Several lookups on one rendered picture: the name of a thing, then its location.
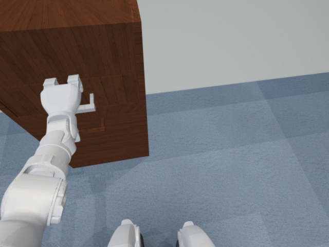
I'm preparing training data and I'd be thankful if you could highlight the left robot thigh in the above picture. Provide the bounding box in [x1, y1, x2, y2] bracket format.
[107, 224, 141, 247]

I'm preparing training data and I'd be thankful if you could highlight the drawer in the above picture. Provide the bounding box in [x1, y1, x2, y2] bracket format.
[0, 73, 139, 117]

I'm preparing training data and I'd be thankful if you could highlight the left robot forearm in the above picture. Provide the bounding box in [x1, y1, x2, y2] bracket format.
[1, 111, 78, 219]

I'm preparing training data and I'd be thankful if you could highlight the robot thigh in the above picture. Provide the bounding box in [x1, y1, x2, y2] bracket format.
[177, 225, 216, 247]
[107, 224, 141, 247]

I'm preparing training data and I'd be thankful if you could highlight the left robot upper arm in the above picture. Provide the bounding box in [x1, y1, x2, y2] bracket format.
[0, 173, 68, 247]

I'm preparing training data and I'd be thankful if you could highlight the cabinet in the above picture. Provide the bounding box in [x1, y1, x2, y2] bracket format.
[0, 0, 149, 168]

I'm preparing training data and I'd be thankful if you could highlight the handle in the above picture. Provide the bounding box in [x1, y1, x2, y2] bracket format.
[79, 127, 106, 136]
[76, 93, 96, 114]

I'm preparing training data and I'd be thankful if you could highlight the right robot thigh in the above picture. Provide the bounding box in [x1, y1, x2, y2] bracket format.
[177, 225, 216, 247]

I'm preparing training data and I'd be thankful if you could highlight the robot left hand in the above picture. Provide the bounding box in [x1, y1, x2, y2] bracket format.
[41, 74, 83, 142]

